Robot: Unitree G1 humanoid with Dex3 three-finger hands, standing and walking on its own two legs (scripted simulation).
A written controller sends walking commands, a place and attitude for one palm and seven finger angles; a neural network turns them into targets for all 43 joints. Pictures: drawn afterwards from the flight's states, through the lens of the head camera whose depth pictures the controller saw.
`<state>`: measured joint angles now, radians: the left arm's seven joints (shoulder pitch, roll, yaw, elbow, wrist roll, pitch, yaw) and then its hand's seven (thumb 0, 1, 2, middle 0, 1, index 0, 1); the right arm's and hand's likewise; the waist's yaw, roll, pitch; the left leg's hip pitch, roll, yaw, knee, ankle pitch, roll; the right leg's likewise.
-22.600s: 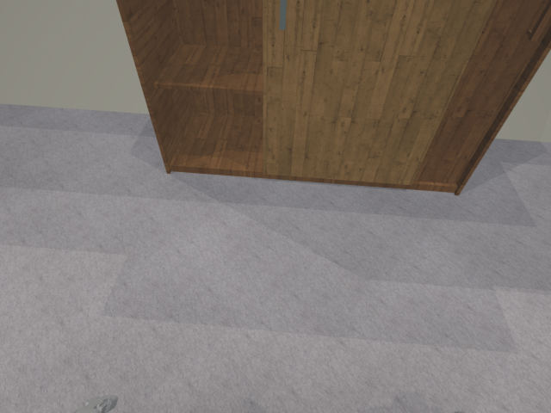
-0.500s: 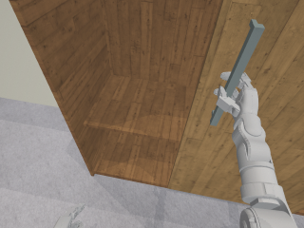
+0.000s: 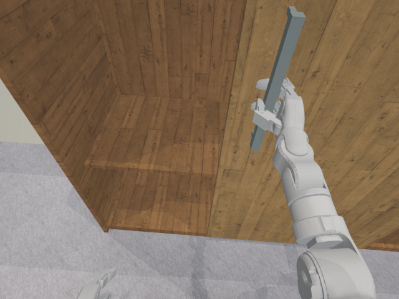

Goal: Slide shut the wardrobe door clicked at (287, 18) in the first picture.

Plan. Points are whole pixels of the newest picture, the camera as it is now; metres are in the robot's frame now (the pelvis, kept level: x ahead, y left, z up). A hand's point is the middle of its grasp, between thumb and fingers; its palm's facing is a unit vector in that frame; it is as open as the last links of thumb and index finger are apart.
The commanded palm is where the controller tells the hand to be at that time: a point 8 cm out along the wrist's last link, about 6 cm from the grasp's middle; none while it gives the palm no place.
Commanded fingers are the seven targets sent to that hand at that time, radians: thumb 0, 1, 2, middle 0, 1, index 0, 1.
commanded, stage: tug the door sideways, standing still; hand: right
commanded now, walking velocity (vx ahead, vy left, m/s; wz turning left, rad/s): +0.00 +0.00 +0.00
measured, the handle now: (269, 91) +0.49 -0.10 +0.18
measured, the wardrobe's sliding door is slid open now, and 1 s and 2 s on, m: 0.51 0.48 0.32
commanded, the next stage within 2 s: step sideways, sliding the door along in 0.36 s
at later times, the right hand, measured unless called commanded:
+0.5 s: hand (248, 114) +0.43 -0.06 +0.16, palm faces +0.03 +1.00 -0.05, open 5.9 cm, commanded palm +0.42 -0.09 +0.16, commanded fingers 0.00 -0.90 -0.90 0.45 1.40 0.45 1.40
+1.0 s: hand (245, 113) +0.44 -0.05 +0.16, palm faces +0.03 +1.00 -0.09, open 5.9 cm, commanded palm +0.43 -0.05 +0.16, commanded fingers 0.00 -0.90 -0.90 0.45 1.40 0.45 1.40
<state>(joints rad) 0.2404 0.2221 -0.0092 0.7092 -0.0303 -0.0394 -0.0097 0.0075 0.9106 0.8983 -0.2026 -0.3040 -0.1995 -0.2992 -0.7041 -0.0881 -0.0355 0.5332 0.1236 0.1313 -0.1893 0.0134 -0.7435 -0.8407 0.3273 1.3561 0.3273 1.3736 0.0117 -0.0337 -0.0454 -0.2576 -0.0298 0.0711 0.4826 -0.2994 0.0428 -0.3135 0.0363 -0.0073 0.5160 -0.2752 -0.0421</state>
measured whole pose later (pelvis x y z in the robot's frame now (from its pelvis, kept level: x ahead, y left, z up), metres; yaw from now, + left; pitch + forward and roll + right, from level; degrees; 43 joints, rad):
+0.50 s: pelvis -0.03 -0.01 -0.01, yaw +0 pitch +5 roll +1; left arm 0.34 0.24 -0.01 0.81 -0.02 -0.18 -0.05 0.01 0.91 0.90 -0.20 -0.30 -0.20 -0.30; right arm -0.91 -0.09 0.02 0.89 0.14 -0.10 -0.22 0.00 -0.76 -0.82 0.32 1.37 0.25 1.40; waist 0.03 -0.03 -0.03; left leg -0.35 -0.01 0.08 0.56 -0.30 0.03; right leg -0.40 0.05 -0.01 0.57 -0.26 -0.05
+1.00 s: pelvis +0.00 +0.06 -0.01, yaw +1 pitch -2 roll -1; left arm 0.17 0.22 0.00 0.70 -0.04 -0.05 0.07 0.01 0.91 0.90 -0.20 -0.30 -0.20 -0.30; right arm -0.79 -0.20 -0.01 0.57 0.09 -0.14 -0.08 -0.01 -0.70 -0.86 0.45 1.40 0.31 1.40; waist -0.05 0.03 0.18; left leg -0.27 -0.06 0.09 0.73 -0.36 0.08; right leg -0.29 -0.03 -0.07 0.60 -0.20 -0.02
